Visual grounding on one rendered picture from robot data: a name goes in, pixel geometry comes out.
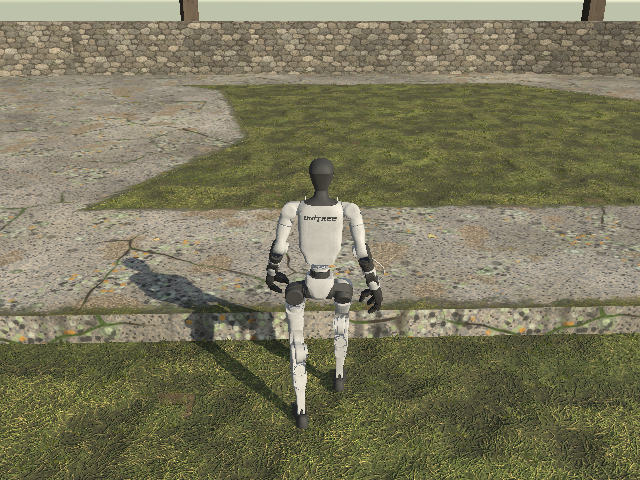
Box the left robot hand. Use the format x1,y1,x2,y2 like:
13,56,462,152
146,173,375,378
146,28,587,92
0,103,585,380
265,272,289,293

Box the left robot thigh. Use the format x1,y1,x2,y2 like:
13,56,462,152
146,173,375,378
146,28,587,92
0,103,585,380
285,280,308,363

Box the left robot forearm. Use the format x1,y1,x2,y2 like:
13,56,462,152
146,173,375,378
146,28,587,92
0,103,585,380
266,239,283,276

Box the right robot thigh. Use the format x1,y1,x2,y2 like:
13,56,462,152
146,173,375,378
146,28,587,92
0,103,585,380
332,278,353,335

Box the robot thigh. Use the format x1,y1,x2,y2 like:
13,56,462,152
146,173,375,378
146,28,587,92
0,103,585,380
332,278,353,335
285,280,308,363

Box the robot right upper arm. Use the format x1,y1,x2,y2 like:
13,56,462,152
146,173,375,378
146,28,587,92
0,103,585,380
342,202,368,259

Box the right robot hand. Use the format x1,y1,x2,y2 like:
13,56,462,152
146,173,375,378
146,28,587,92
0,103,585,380
359,287,383,314

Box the right robot forearm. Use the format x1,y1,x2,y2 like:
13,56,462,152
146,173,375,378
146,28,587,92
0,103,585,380
358,243,380,290

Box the robot left upper arm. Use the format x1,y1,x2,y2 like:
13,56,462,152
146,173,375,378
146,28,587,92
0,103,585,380
273,201,300,255

